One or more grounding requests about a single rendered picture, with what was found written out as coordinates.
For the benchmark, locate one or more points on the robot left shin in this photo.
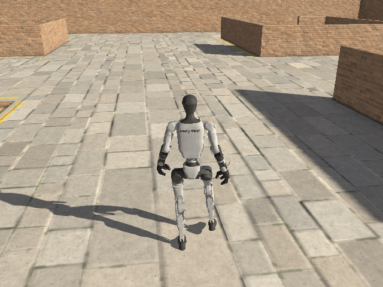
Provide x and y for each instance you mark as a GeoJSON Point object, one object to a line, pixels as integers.
{"type": "Point", "coordinates": [180, 222]}

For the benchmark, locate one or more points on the left robot forearm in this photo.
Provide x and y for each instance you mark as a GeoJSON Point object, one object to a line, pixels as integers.
{"type": "Point", "coordinates": [162, 157]}

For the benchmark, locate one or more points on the right robot forearm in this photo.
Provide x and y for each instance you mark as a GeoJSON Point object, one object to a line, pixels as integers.
{"type": "Point", "coordinates": [220, 160]}

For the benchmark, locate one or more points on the robot right hand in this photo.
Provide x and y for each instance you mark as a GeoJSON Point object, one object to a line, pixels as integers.
{"type": "Point", "coordinates": [225, 175]}

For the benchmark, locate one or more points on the right robot upper arm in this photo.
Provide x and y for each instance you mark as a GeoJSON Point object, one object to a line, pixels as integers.
{"type": "Point", "coordinates": [208, 125]}

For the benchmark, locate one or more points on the robot shin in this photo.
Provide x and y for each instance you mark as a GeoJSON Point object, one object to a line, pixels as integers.
{"type": "Point", "coordinates": [180, 222]}
{"type": "Point", "coordinates": [210, 205]}

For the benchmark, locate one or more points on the left robot upper arm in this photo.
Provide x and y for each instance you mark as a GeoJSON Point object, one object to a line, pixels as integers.
{"type": "Point", "coordinates": [171, 127]}

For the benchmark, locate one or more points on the robot right shin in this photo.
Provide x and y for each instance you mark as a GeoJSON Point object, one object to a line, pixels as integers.
{"type": "Point", "coordinates": [210, 205]}

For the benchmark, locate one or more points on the robot left hand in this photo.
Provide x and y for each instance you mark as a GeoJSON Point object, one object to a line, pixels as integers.
{"type": "Point", "coordinates": [165, 166]}

